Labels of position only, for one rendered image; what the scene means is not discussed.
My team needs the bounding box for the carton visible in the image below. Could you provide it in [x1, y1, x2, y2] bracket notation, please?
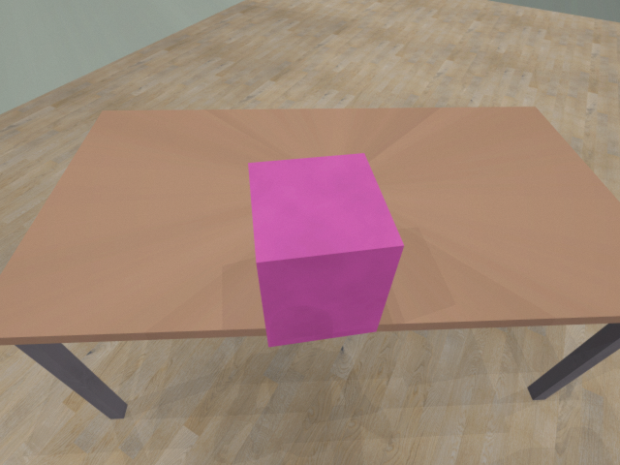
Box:
[248, 153, 404, 347]

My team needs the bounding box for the table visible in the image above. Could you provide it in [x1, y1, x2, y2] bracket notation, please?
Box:
[0, 107, 620, 419]

